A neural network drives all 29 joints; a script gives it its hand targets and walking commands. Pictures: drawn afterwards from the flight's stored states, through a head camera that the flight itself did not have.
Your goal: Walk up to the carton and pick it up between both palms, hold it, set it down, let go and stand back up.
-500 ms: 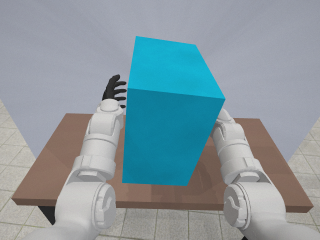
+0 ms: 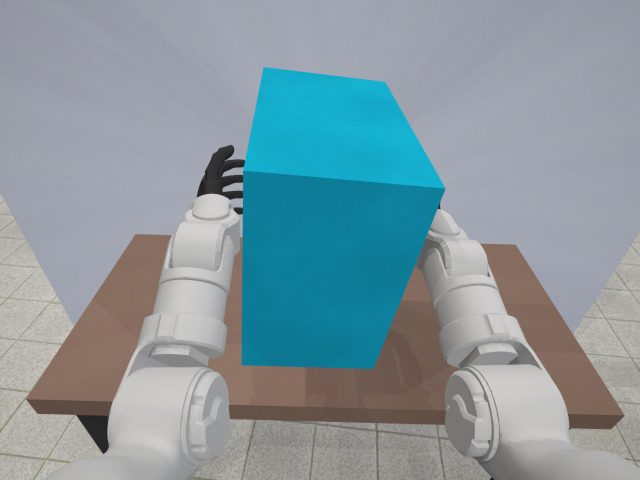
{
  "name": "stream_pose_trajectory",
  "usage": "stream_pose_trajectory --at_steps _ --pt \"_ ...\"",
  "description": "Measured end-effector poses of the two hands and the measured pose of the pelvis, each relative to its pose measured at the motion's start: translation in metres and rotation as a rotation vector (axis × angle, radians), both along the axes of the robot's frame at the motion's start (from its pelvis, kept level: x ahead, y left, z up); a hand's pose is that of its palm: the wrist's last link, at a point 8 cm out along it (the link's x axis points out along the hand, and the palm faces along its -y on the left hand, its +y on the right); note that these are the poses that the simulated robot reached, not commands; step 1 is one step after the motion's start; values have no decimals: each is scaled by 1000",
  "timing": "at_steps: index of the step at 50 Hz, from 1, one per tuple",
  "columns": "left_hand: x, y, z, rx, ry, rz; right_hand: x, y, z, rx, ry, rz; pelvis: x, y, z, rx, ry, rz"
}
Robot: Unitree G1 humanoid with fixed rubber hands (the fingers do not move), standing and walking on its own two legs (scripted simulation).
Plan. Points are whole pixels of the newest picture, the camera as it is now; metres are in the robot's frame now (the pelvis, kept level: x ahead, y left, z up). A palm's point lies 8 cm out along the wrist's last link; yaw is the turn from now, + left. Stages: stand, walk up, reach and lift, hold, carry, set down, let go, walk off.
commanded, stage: hold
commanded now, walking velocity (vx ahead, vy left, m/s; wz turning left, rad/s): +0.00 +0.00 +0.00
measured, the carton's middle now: (317, 215) +0.42 +0.01 +0.19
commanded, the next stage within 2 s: none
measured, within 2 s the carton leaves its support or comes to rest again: neither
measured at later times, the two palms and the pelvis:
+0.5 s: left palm (209, 202) +0.38 +0.14 +0.23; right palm (422, 213) +0.38 -0.12 +0.21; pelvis +0.00 +0.00 +0.00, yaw +0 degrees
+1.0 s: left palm (207, 197) +0.38 +0.14 +0.24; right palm (423, 208) +0.38 -0.12 +0.22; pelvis +0.00 +0.00 +0.00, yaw +0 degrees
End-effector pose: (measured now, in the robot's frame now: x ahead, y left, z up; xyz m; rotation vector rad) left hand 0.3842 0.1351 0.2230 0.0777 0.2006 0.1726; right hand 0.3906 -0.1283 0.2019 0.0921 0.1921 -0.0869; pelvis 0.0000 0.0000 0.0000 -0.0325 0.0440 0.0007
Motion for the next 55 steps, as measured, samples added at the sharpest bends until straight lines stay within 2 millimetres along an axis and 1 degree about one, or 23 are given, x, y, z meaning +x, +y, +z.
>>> stream_pose_trajectory --at_steps 8,32,55 --pt "-3 0 0 5 10 -2 -3 0 0 2 8 -2 -2 -1 0 2 -5 0" --pt "-6 4 12 0 -8 -11 -7 4 16 11 -15 -13 -2 -1 0 2 -5 0" --pt "-6 5 15 1 -4 -15 -7 5 18 12 -14 -17 -2 -1 0 2 -5 0"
